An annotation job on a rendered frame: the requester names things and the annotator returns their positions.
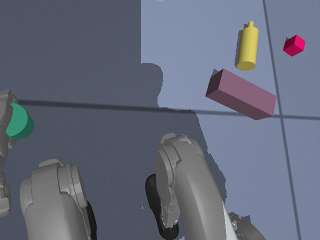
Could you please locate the right robot foot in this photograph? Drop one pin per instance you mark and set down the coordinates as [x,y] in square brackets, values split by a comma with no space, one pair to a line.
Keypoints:
[155,205]

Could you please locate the left robot arm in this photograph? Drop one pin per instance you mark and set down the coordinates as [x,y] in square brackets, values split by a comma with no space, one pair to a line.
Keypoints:
[5,195]

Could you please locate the right robot hand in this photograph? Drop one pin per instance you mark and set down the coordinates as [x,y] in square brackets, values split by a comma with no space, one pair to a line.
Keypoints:
[246,231]

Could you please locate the left robot hand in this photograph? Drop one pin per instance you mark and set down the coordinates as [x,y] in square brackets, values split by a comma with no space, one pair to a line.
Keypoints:
[6,112]

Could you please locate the left robot foot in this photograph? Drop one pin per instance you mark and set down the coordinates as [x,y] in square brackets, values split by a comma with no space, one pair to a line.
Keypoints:
[92,222]

